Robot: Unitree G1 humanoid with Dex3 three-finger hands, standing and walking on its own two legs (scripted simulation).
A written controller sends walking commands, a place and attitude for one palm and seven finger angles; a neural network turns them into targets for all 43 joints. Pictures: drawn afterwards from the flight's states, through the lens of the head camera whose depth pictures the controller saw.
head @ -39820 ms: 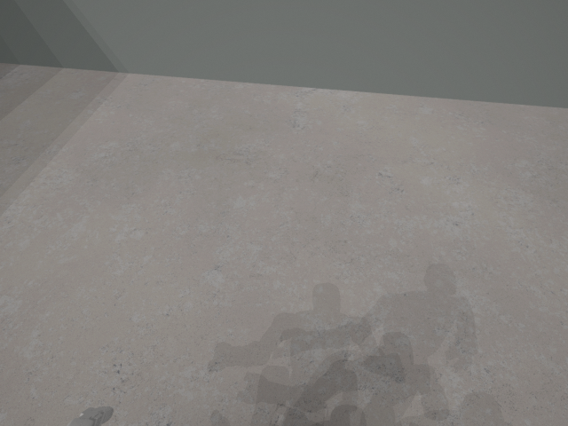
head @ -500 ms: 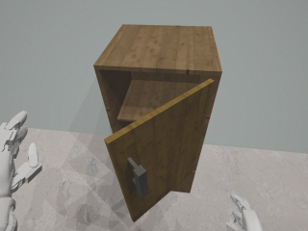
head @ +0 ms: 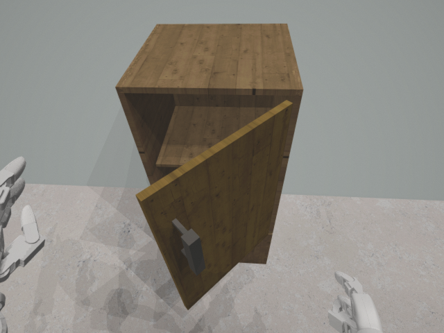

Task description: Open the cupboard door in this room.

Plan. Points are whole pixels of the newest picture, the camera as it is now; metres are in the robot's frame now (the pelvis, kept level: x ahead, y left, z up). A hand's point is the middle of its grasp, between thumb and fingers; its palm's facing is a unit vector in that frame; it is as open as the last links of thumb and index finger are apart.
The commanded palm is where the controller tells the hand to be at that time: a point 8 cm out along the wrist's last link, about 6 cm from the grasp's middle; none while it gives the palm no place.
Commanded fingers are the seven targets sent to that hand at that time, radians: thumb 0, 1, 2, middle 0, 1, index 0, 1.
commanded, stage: step back with the hand held close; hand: left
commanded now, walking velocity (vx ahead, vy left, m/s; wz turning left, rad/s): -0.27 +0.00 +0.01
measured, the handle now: (187, 246) +0.29 +0.10 -0.03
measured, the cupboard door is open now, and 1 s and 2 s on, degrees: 47 47 47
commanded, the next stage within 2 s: stop stepping back and stand still in 0.92 s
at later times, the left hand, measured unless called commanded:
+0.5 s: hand out of the picture +0.11 +0.29 +0.15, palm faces +0.42 -0.75 -0.52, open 7.4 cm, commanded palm +0.05 +0.33 +0.17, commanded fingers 0.00 0.90 0.90 -0.20 -0.30 -0.20 -0.30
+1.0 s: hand out of the picture -0.02 +0.30 +0.16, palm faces +0.52 -0.72 -0.46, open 7.4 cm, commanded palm -0.07 +0.33 +0.17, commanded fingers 0.00 0.90 0.90 -0.20 -0.30 -0.20 -0.30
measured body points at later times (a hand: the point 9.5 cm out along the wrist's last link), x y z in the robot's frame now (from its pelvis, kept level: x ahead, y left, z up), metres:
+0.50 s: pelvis -0.09 +0.03 -0.01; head -0.07 +0.03 +0.43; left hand +0.08 +0.33 +0.18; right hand +0.09 -0.21 -0.09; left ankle +0.00 +0.13 -0.74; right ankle -0.01 -0.11 -0.74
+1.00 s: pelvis -0.20 +0.02 -0.03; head -0.18 +0.04 +0.42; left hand -0.05 +0.34 +0.18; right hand +0.01 -0.18 -0.10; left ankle -0.01 +0.13 -0.73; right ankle -0.25 -0.12 -0.75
